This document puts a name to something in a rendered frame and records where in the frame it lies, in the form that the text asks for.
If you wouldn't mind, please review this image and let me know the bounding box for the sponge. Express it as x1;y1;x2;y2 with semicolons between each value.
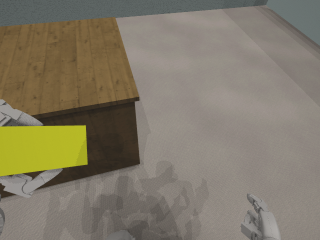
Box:
0;125;88;176

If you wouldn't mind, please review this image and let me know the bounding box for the right robot hand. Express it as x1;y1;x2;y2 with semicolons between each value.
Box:
241;193;281;240

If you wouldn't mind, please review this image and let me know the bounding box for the table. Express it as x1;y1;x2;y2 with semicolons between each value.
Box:
0;17;140;198

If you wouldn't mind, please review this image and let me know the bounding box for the left robot hand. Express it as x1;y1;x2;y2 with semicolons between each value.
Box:
0;99;63;198

